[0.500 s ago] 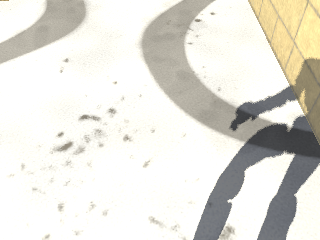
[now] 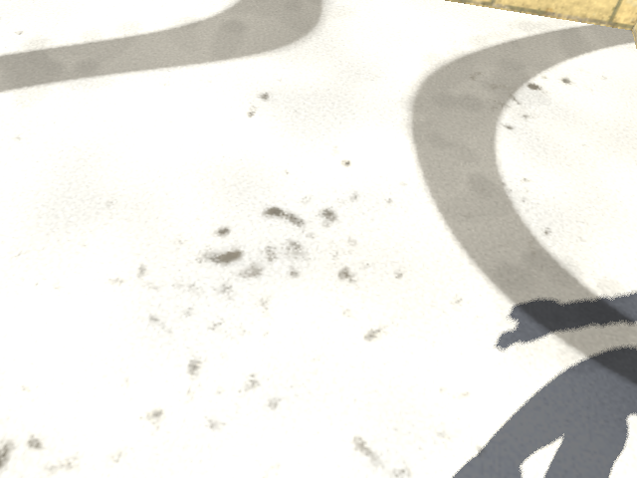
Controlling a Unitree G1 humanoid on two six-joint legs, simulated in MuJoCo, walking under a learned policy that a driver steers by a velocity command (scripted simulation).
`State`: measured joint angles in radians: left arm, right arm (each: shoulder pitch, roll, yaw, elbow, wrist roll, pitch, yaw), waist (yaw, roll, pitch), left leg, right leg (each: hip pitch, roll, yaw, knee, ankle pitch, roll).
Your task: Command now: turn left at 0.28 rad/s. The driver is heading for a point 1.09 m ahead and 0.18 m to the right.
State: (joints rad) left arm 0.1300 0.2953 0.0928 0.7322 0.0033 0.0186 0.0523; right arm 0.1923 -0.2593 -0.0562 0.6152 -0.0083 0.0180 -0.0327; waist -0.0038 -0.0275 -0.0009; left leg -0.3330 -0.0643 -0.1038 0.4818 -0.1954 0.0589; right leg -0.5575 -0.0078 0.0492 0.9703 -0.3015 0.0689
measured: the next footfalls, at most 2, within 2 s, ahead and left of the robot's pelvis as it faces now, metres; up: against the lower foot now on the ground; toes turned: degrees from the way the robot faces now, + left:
right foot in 0.16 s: +0.04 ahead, -0.15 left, +0.00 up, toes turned +3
left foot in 1.64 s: +0.12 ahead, +0.09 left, +0.00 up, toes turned +2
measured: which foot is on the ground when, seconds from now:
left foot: down 0.00-1.00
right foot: up 0.00-0.14, down 0.16-1.00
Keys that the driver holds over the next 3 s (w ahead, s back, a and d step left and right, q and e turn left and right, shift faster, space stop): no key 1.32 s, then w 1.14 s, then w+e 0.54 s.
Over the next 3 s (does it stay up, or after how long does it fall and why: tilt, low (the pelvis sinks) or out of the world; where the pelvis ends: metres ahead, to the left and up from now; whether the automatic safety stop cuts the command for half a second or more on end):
stays up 0.76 0.00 0.00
